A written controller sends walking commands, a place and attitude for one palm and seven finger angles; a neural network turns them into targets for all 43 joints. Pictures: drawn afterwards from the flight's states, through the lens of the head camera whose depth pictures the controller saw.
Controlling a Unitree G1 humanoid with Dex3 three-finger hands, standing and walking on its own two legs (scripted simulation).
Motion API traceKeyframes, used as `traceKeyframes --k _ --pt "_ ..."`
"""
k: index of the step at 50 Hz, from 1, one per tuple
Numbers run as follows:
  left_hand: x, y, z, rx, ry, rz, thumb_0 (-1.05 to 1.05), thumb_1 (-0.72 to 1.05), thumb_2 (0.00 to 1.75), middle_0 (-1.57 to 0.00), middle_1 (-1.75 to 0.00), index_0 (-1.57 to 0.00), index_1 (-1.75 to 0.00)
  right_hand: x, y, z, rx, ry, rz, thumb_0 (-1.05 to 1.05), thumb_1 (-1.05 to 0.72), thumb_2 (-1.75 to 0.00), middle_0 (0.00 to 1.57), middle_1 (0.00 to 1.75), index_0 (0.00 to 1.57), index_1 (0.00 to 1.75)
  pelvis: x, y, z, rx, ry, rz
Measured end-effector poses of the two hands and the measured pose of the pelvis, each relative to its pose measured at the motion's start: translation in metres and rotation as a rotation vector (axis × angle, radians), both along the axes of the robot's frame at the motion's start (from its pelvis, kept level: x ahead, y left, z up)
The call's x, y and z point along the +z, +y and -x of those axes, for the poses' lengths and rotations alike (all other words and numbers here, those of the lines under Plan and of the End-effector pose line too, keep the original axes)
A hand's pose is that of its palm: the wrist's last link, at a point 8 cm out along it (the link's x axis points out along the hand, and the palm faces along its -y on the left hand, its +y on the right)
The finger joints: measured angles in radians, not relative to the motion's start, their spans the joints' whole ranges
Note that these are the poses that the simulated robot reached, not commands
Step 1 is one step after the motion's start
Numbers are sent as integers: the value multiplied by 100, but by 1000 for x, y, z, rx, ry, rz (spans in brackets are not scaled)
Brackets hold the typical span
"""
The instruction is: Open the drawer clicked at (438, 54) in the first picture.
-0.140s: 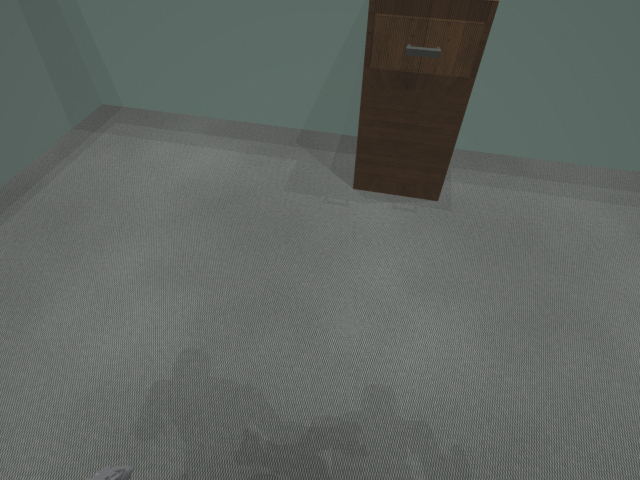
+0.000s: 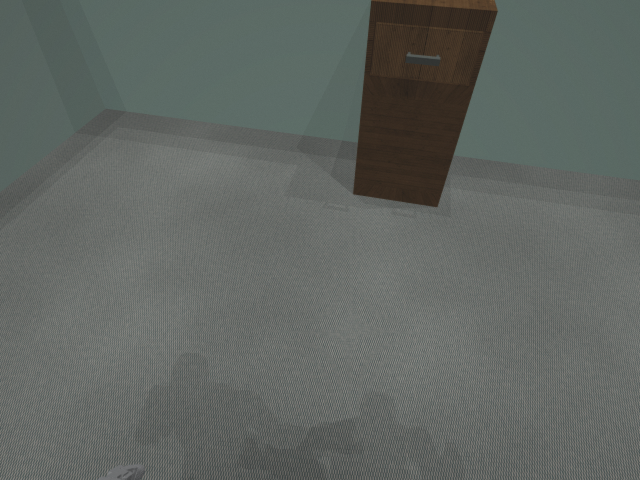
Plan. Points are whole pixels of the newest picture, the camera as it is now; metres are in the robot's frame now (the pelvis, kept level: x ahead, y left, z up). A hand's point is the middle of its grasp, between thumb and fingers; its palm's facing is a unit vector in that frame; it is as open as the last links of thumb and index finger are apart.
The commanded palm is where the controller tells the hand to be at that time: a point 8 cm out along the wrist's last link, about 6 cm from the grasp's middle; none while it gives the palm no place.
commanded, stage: stand and wait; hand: left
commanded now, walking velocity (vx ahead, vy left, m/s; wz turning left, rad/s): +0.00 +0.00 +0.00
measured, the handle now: (423, 57) +1.48 -0.30 -0.07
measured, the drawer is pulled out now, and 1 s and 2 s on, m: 0.00 0.00 0.00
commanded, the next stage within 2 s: look at it before walking up in 0.68 s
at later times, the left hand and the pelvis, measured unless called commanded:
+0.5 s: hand out of the picture +0.05 +0.25 -0.15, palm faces -0.02 -0.94 -0.33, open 7.4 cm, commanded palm none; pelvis -0.01 +0.00 +0.00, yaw +0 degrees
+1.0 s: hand out of the picture +0.06 +0.25 -0.15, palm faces -0.02 -0.94 -0.33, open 7.4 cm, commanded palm none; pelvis -0.01 +0.00 +0.01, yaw +1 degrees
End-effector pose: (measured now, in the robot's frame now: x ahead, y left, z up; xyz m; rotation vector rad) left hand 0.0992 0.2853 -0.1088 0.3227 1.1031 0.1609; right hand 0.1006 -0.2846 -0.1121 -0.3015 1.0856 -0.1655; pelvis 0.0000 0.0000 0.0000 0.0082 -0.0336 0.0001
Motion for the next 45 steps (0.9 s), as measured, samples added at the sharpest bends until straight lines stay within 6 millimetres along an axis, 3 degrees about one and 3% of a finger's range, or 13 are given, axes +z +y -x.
traceKeyframes --k 7,24,33,45 --pt "-4 -6 14 13 24 19 1 90 90 -20 -30 -21 -30 1 1 5 1 11 -4 1 -91 -90 21 30 21 30 2 -2 5 2 -3 1" --pt "-9 7 56 54 127 2 1 91 90 -20 -30 -20 -30 -3 -10 51 -35 136 20 1 -91 -90 21 30 21 30 4 -1 14 7 -5 6" --pt "-8 10 55 51 126 1 1 91 90 -20 -30 -20 -30 -3 -7 54 -36 144 16 1 -91 -90 21 30 21 30 5 1 15 8 -3 6" --pt "-6 9 44 42 96 4 1 91 90 -20 -30 -20 -30 -2 -1 40 -23 107 7 1 -91 -90 21 30 21 30 6 3 14 8 -5 5"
